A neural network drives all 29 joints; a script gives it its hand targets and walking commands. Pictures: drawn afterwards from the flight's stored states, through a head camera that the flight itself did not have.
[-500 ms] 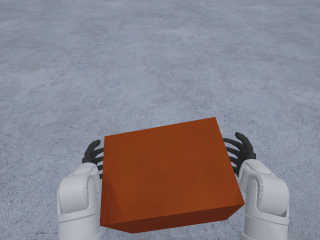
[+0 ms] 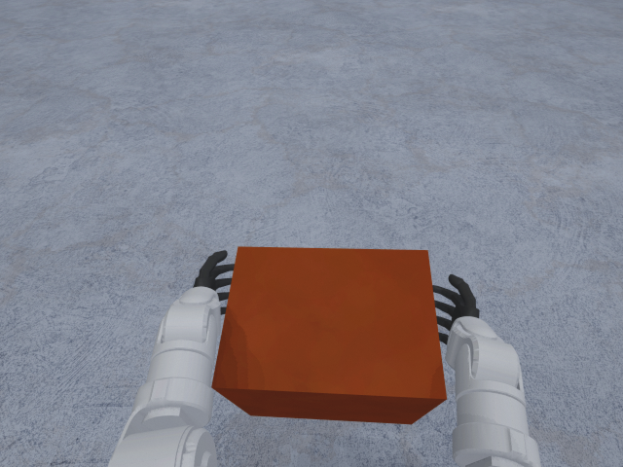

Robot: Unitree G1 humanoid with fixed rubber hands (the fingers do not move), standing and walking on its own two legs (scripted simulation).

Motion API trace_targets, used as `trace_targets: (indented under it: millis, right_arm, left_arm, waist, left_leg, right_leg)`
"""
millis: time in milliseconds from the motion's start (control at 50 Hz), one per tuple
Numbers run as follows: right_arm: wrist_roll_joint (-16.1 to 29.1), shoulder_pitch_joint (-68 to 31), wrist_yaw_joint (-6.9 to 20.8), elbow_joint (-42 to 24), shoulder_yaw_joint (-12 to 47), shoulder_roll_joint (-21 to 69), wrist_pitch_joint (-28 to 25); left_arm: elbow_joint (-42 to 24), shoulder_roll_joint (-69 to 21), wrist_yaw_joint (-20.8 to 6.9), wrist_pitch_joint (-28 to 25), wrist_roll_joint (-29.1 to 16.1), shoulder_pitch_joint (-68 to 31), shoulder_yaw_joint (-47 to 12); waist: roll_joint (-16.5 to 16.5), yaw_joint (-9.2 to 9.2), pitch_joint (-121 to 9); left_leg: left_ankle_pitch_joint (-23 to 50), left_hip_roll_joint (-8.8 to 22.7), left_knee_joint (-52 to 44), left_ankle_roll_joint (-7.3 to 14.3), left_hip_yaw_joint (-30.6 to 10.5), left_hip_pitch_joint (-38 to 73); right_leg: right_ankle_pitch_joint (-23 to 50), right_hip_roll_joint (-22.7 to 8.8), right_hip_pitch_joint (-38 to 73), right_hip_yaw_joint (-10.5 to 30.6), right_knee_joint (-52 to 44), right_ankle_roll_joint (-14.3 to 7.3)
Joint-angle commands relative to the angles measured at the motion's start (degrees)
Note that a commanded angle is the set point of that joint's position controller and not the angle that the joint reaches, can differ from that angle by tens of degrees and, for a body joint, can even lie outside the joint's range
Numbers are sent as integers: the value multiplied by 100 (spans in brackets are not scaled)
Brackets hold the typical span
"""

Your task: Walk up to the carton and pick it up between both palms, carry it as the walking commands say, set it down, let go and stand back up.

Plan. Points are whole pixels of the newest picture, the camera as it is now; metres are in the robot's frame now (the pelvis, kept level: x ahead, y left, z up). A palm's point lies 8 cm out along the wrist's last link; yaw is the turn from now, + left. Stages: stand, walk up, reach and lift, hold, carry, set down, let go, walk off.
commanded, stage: set down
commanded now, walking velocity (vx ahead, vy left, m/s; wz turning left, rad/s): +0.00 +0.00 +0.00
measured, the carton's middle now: (330, 341) +0.32 -0.01 -0.05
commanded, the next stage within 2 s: none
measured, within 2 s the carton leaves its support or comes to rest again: neither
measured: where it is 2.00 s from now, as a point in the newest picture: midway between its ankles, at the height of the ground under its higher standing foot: outside the picture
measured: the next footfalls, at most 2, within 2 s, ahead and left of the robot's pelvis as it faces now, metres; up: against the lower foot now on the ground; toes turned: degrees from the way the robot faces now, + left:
none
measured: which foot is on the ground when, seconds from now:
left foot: down 0.00-1.00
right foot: down 0.00-1.00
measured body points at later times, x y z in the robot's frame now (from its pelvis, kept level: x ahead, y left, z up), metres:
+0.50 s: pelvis +0.07 +0.02 +0.00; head +0.09 +0.01 +0.45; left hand +0.37 +0.19 -0.04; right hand +0.35 -0.17 -0.03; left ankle +0.05 +0.11 -0.73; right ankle +0.09 -0.07 -0.73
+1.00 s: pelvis +0.03 +0.01 -0.06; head +0.17 +0.01 +0.37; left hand +0.37 +0.18 -0.13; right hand +0.33 -0.17 -0.15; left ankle +0.06 +0.11 -0.73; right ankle +0.09 -0.08 -0.73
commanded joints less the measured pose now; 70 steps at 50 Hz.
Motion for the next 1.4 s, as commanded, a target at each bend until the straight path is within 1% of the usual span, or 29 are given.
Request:
trace_targets:
  millis: [0,60,80,100,120,200,260,340,440,660,740,760,820,840,880,900,920,940,960,1020,1060,1080,1120,1140,1260,1320,1340,1360,1380]
  right_arm:
    - [1073,-4555,1704,78,3679,5221,-568]
    - [940,-5003,1860,693,3337,4947,-758]
    - [826,-5319,1895,801,3047,4813,-800]
    - [999,-5276,1931,782,3318,4994,-870]
    - [828,-4504,1957,892,3161,4959,-895]
    - [716,-3571,1957,786,3077,4440,-1115]
    - [629,-3108,1875,616,3291,4281,-1256]
    - [692,-2134,1928,741,3553,4258,-1411]
    - [767,-1976,1827,837,3910,4437,-2042]
    - [468,-1358,1424,1695,2784,3602,-2913]
    - [1043,-2170,1311,1239,3436,3582,-3321]
    - [903,-1965,1209,1202,3319,3797,-3425]
    - [861,-2484,1084,1105,3474,3395,-3660]
    - [1037,-2409,1024,917,3850,3444,-3715]
    - [1008,-2698,894,954,3630,3326,-3780]
    - [1242,-3190,815,523,3991,3366,-3902]
    - [1137,-3397,762,519,3809,3146,-3865]
    - [1024,-3526,688,773,3699,3200,-3806]
    - [1313,-3962,692,294,3979,3098,-3922]
    - [1051,-4392,664,367,3802,2975,-3819]
    - [1073,-4843,738,501,3937,3245,-3600]
    - [1211,-5050,797,837,4016,3552,-3488]
    - [1185,-5282,866,900,3817,3607,-3372]
    - [1082,-5193,824,808,3853,3899,-3272]
    - [1196,-6120,922,579,3920,4174,-2960]
    - [1117,-6128,1096,1088,3509,3669,-2863]
    - [1122,-6233,1194,1231,3650,4065,-2828]
    - [972,-5812,1223,1568,3302,3816,-2841]
    - [1253,-6173,1262,959,3697,4038,-2867]
  left_arm:
    - [-399,-5026,-2333,-638,-1253,-3283,-2320]
    - [24,-5009,-2283,-824,-937,-3632,-1944]
    - [62,-5142,-2293,-830,-1055,-4083,-2075]
    - [-145,-4974,-2328,-907,-989,-3980,-2073]
    - [-459,-5207,-2293,-938,-1087,-3713,-2268]
    - [-614,-5460,-2129,-925,-1122,-2777,-2831]
    - [-408,-5425,-2105,-979,-1089,-1838,-2807]
    - [-1150,-5199,-1848,-1284,-1262,-1809,-3037]
    - [-1417,-4736,-1633,-2010,-1129,-1953,-2788]
    - [-403,-4390,-1185,-2672,-1016,-1470,-3061]
    - [-332,-4067,-958,-3075,-1079,-1641,-3070]
    - [-423,-4191,-914,-3143,-1098,-1856,-3276]
    - [296,-3896,-879,-3361,-914,-1568,-2852]
    - [99,-3739,-875,-3436,-976,-1420,-2852]
    - [133,-3880,-904,-3398,-1151,-1884,-3301]
    - [403,-3656,-829,-3446,-1014,-1598,-2877]
    - [646,-3747,-858,-3375,-1090,-1989,-3108]
    - [463,-3726,-923,-3396,-1207,-2563,-3189]
    - [999,-3345,-832,-3325,-893,-1769,-2782]
    - [654,-3977,-819,-3303,-1070,-2720,-3005]
    - [1127,-4030,-939,-3109,-1009,-2911,-2789]
    - [882,-3816,-960,-3089,-935,-3269,-2635]
    - [1153,-4009,-1010,-2949,-798,-3259,-2405]
    - [847,-3942,-1134,-2927,-1003,-3916,-2583]
    - [973,-4390,-1314,-2541,-1002,-4079,-2296]
    - [1398,-4489,-1302,-2360,-902,-3991,-2105]
    - [875,-4641,-1288,-2414,-1027,-4326,-2302]
    - [1085,-4885,-1293,-2346,-1080,-4383,-2494]
    - [841,-5215,-1277,-2359,-1198,-4110,-2600]
  waist:
    - [-124,352,-2202]
    - [161,453,-1975]
    - [284,134,-1859]
    - [705,490,-1880]
    - [492,46,-1877]
    - [1081,-239,-2305]
    - [146,-199,-2372]
    - [-55,-256,-2467]
    - [-213,164,-3003]
    - [755,-602,-1939]
    - [774,-7,-2896]
    - [479,-326,-3070]
    - [140,-48,-3158]
    - [97,334,-3412]
    - [554,-223,-3623]
    - [270,348,-3848]
    - [320,-163,-3715]
    - [304,-231,-3911]
    - [516,425,-3963]
    - [37,-221,-4488]
    - [-282,-116,-3907]
    - [-159,330,-3910]
    - [-315,368,-3521]
    - [-753,26,-3882]
    - [-497,272,-4438]
    - [342,328,-3727]
    - [-179,400,-4141]
    - [274,-55,-4029]
    - [85,261,-4753]
  left_leg:
    - [-85,-36,-804,330,-292,-363]
    - [-1258,86,-871,337,-396,-338]
    - [-1775,164,-1079,307,-643,-156]
    - [-1022,30,-1011,273,-256,-378]
    - [-496,207,-954,297,-437,-44]
    - [582,14,-1055,27,-390,143]
    - [1193,61,-762,19,-551,7]
    - [2940,48,-504,10,-700,60]
    - [2654,-257,-39,102,-651,-756]
    - [3219,-225,646,-145,-1003,-1456]
    - [2941,-253,1034,-209,-740,-1903]
    - [2743,-305,1049,-175,-753,-2074]
    - [2053,-328,1358,-100,-652,-3612]
    - [2068,-488,1458,-106,-479,-3615]
    - [2193,-491,1579,-117,-604,-3306]
    - [1817,-561,1812,-72,-395,-3471]
    - [1246,-488,1791,2,-570,-3440]
    - [1058,-506,1991,-54,-432,-3715]
    - [1305,-457,2098,17,-424,-3719]
    - [602,-481,2456,-98,-419,-3777]
    - [33,-598,2559,-6,-346,-4205]
    - [-155,-520,2720,-3,-292,-4370]
    - [-403,-594,2842,41,-291,-4614]
    - [-747,-631,3079,39,-175,-4672]
    - [-798,-696,3493,53,-85,-4893]
    - [-910,-651,3441,53,-163,-5172]
    - [-899,-646,3457,59,-219,-5007]
    - [-717,-632,3374,7,-256,-5026]
    - [-311,-688,3544,-49,-191,-4768]
  right_leg:
    - [-769,-531,2543,2072,-846,339]
    - [-2346,-424,2055,2085,-761,305]
    - [-2286,-304,1940,1872,-552,309]
    - [-1775,-438,2072,1949,-684,239]
    - [-1175,-346,1658,1928,-565,237]
    - [785,35,1876,1321,-276,127]
    - [1214,58,1952,1451,-215,137]
    - [2942,99,1895,1555,62,136]
    - [3770,-63,1854,1831,535,168]
    - [2559,225,-701,1608,1226,92]
    - [2678,244,-680,1696,1647,132]
    - [2959,241,-405,1599,1683,165]
    - [3229,112,-244,1778,2137,196]
    - [3540,157,-8,1831,2128,218]
    - [3212,263,-446,1651,2255,242]
    - [2816,313,-635,1648,2447,256]
    - [2054,329,-901,1548,2476,296]
    - [1936,367,-876,1599,2529,239]
    - [1903,327,-1261,1558,2773,222]
    - [884,439,-1372,1527,2899,201]
    - [240,511,-1984,1431,2884,270]
    - [-218,443,-2091,1609,3030,219]
    - [-720,436,-2374,1618,2921,255]
    - [-1168,374,-2057,1802,2742,266]
    - [-1546,436,-2320,1823,3275,238]
    - [-1517,496,-3481,1654,3715,73]
    - [-1457,559,-3324,1449,3807,92]
    - [-972,614,-3640,1293,3973,45]
    - [-740,682,-3406,1267,4074,64]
